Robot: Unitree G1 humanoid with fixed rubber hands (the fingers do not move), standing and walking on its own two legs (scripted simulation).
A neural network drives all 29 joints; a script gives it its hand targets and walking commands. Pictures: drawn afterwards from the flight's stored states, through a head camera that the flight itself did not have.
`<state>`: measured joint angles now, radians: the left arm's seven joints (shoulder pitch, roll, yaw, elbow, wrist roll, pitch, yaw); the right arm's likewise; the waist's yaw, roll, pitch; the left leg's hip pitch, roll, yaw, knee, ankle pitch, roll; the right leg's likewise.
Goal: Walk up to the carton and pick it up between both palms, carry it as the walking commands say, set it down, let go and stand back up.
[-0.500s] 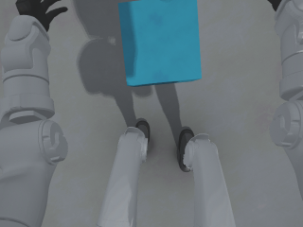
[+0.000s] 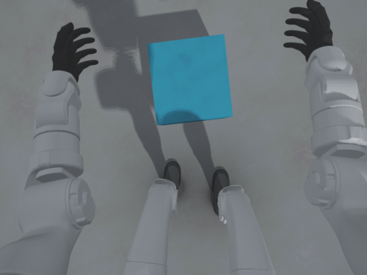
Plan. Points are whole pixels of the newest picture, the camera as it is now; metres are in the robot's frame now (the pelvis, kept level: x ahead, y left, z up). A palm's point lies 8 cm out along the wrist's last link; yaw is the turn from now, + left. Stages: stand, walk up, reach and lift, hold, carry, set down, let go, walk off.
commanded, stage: let go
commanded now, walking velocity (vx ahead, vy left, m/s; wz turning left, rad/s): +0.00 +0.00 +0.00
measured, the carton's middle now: (190, 85) +0.53 +0.05 -0.58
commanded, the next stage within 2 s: stand in 1.18 s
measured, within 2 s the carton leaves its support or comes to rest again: neither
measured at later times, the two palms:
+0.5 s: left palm (34, 174) +0.28 +0.25 +0.00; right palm out of the picture +0.34 -0.22 -0.01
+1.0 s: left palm (42, 225) +0.23 +0.22 +0.03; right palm out of the picture +0.24 -0.25 +0.03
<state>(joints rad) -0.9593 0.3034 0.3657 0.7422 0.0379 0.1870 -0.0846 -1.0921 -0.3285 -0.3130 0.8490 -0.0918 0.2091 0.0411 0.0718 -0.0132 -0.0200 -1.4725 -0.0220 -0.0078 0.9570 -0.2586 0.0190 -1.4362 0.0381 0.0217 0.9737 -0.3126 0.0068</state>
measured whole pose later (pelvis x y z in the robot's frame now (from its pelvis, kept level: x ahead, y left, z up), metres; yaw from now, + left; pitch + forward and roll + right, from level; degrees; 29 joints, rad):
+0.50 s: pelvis +0.05 +0.00 +0.08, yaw +1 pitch +18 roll +0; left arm -0.08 0.24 0.10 0.52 -0.03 0.05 -0.10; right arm -0.18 -0.22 -0.12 0.59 -0.01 0.06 0.02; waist 0.05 0.01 0.00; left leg -0.68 -0.04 -0.02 0.63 -0.25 0.02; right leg -0.65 0.02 0.04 0.64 -0.30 0.00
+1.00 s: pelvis +0.07 -0.02 +0.10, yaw +1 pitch -5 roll +1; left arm 0.23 0.23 0.03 0.40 0.00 0.14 -0.08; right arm 0.22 -0.20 -0.04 0.43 -0.01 0.13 0.07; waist 0.00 -0.02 0.11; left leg -0.10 -0.02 -0.03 0.44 -0.26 0.00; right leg -0.07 0.04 0.03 0.46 -0.30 -0.03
